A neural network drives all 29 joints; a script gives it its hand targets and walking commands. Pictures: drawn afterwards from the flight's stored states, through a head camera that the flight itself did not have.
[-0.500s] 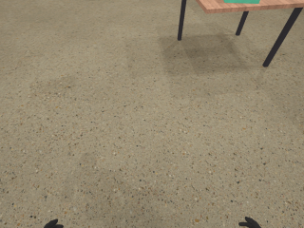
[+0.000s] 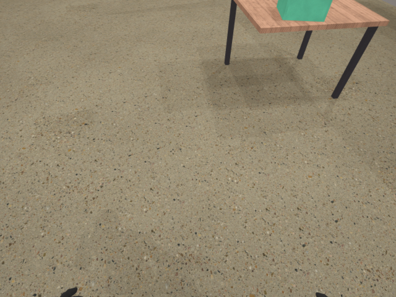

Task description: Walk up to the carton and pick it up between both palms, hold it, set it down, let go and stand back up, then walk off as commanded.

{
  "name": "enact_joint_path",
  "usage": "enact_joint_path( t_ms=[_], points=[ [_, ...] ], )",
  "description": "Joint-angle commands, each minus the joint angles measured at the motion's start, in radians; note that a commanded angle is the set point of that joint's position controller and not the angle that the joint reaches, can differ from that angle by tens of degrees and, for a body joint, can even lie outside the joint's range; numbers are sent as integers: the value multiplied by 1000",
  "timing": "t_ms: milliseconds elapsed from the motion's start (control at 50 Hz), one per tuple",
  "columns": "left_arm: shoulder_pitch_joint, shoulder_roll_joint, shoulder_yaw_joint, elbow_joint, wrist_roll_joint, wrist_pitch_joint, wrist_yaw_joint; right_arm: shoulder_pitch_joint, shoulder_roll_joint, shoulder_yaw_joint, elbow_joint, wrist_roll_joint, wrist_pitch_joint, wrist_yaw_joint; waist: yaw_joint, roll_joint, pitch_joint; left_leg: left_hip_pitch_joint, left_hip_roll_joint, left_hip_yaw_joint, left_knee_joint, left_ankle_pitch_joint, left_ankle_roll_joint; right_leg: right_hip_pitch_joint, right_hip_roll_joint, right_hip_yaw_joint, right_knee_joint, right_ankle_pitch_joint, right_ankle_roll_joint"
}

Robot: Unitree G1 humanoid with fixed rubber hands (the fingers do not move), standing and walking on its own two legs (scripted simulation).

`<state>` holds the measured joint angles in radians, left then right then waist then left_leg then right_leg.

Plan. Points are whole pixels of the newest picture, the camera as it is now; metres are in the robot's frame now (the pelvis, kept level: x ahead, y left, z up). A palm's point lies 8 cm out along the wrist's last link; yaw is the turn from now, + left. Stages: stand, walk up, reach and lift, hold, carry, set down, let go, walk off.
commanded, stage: stand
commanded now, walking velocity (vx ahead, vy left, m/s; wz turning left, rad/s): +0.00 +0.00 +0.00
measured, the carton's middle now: out of the picture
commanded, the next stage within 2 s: walk up in 0.06 s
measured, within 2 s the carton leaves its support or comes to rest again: neither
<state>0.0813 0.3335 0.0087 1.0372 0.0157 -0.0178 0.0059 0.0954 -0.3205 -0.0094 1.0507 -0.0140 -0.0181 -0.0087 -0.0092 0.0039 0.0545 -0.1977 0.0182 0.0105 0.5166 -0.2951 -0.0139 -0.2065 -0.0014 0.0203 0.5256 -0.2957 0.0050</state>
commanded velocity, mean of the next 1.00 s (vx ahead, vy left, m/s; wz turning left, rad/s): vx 0.00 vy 0.00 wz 0.00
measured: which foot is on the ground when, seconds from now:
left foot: down 0.00-0.58, up 0.60-0.84, down 0.86-1.00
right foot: down 0.00-0.26, up 0.28-0.54, down 0.56-0.86, up 0.88-1.00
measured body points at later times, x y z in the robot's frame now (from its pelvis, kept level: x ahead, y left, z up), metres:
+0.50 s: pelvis +0.03 -0.05 -0.01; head +0.05 -0.04 +0.44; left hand +0.16 +0.29 -0.11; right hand +0.06 -0.40 -0.10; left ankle -0.01 +0.13 -0.73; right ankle +0.09 -0.22 -0.71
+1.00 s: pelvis +0.21 -0.17 -0.02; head +0.22 -0.14 +0.42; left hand +0.26 +0.16 -0.15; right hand +0.29 -0.50 -0.10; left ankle +0.22 -0.04 -0.74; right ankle +0.20 -0.29 -0.67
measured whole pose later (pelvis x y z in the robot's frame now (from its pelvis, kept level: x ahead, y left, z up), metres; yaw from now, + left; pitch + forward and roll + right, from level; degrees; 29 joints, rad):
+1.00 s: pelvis +0.21 -0.17 -0.02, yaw +0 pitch -2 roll +2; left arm 0.29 0.46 0.10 0.83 0.03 0.02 -0.10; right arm 0.32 -0.41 -0.05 0.82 -0.02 -0.14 -0.03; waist 0.03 -0.12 0.07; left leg -0.32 0.05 0.14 0.72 -0.36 0.00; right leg -0.51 -0.04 0.04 1.21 -0.39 -0.01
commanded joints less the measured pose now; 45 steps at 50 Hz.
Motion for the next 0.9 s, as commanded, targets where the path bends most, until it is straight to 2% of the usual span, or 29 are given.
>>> enact_joint_path(
  t_ms=[0,40,120,140,220,240,280,300,320,340,380,400,420,460,480,500,540,560,580,600,620,660,680,740,780,820,840,860,880],
  points=[
    [-83,166,31,-55,-1,-22,0,-41,-211,-46,-39,-6,-22,-13,-4,34,-34,44,93,-92,-146,227,49,-17,-105,100,-150,220,-45],
    [-57,185,43,-30,-7,-27,6,-33,-191,-45,-32,0,-18,-10,-6,-48,-80,60,107,-98,-161,236,44,28,-105,95,-169,247,-45],
    [-60,136,25,-20,-2,-27,-2,-74,-242,-59,-15,1,-22,-17,20,6,-79,86,109,-95,-172,269,44,41,-109,85,-200,271,-43],
    [-51,218,35,-9,-6,-30,4,-33,-176,-39,-15,7,-23,-7,-15,-79,-93,104,107,-112,-202,254,39,48,-102,70,-191,273,-32],
    [-39,193,33,13,-14,-25,5,-68,-202,-46,2,-3,-23,-2,8,30,-90,90,111,-94,-213,241,35,87,-111,97,-210,266,-34],
    [-29,314,97,-111,24,-9,-46,107,-354,-110,-39,-6,-47,1,-19,-50,-168,193,136,-199,-197,-290,125,-90,-51,44,-74,-264,-58],
    [-151,261,116,-185,46,13,-79,207,-432,-153,-46,-28,-67,-14,-90,122,-7,323,367,-537,-340,-533,229,-572,-53,39,340,-212,-36],
    [-160,233,101,-219,47,13,-83,198,-419,-148,-77,-21,-81,-21,-78,50,44,245,426,-617,-372,-578,261,-662,-113,147,436,-166,-46],
    [-115,252,119,-231,39,9,-97,189,-418,-156,-103,-23,-92,-25,-53,124,39,249,409,-573,-350,-501,268,-667,-148,149,482,-153,-37],
    [-58,266,127,-224,41,10,-108,166,-392,-151,-134,-29,-98,-28,-30,64,7,216,364,-498,-354,-418,241,-618,-156,148,476,-111,-25],
    [-6,282,133,-233,29,10,-133,47,-399,-149,-206,-30,-101,-28,34,117,-11,76,305,-348,-308,-312,241,-451,-170,125,419,-111,-2],
    [-41,273,136,-252,31,7,-143,90,-399,-146,-209,-31,-103,-20,3,73,2,38,286,-337,-312,-332,252,-436,-154,86,365,-122,4],
    [-102,269,142,-291,34,8,-153,107,-408,-151,-216,-33,-108,-17,-8,160,30,-14,246,-261,-298,-311,223,-402,-154,61,316,-114,-1],
    [-95,250,140,-310,35,10,-156,118,-420,-148,-232,-33,-111,-14,-10,209,41,-4,246,-229,-244,-282,227,-393,-136,15,246,-115,-10],
    [-83,280,140,-297,43,9,-150,163,-422,-155,-227,-24,-106,-10,-33,142,-10,16,236,-229,-215,-247,223,-347,-115,-24,234,-94,5],
    [-46,272,149,-288,36,8,-149,155,-437,-168,-232,-30,-105,-11,-11,214,-2,-82,243,-207,-193,-260,209,-253,-118,-47,223,-71,-7],
    [123,282,159,-254,38,3,-144,83,-426,-153,-255,-22,-90,-13,93,113,-40,-219,202,-83,-29,-216,162,18,-52,-117,103,-12,-16],
    [271,351,200,-190,35,-6,-128,88,-357,-126,-265,-36,-83,-15,179,-52,-80,-464,98,-35,287,-255,123,299,-56,-38,123,-64,-20],
    [409,476,224,-207,41,-20,-111,62,-255,-89,-307,-15,-87,-17,248,-458,-142,-687,-95,45,676,-354,61,352,-298,470,-248,-515,-116],
    [292,518,220,-264,21,-27,-103,110,-310,-92,-302,2,-92,-26,183,-400,-156,-694,-58,-105,812,-336,75,289,-422,715,-369,-541,-230],
    [190,453,192,-280,10,-27,-105,145,-359,-105,-270,5,-100,-25,104,-249,-115,-635,26,-111,785,-261,76,191,-431,619,-317,-608,-282],
    [143,378,182,-289,19,-32,-85,176,-373,-104,-217,8,-114,-16,66,-128,6,-588,94,-79,651,-132,55,53,-324,407,-227,-401,-258],
    [118,371,169,-308,20,-28,-84,224,-380,-112,-191,9,-114,-13,40,-189,-29,-491,91,-47,582,-163,46,4,-311,344,-192,-268,-254],
    [101,371,166,-345,27,-26,-91,220,-354,-119,-209,5,-101,10,38,-261,56,-373,89,45,386,-161,39,-175,-288,198,-268,-335,-259],
    [17,352,149,-376,25,-22,-91,316,-344,-132,-204,7,-108,9,-28,-229,40,-140,74,54,258,-8,55,-292,-274,126,-212,-234,-225],
    [35,283,123,-393,26,-9,-90,527,-374,-167,-132,-4,-120,-13,-149,11,-94,321,57,-6,85,36,48,-505,-173,19,174,-219,-147],
    [75,207,116,-389,18,-14,-88,606,-429,-188,-143,-20,-122,-31,-171,292,-155,425,176,-199,-72,-193,92,-596,-38,-100,461,-237,-101],
    [115,229,117,-401,2,-3,-89,513,-516,-183,-217,-26,-129,-41,-114,256,-120,351,407,-769,-297,-492,182,-729,42,52,676,-238,-42],
    [81,360,143,-392,19,-3,-80,416,-539,-185,-255,2,-128,-45,-83,79,-57,228,500,-811,-308,-559,265,-697,-40,150,740,-170,-31]
  ],
)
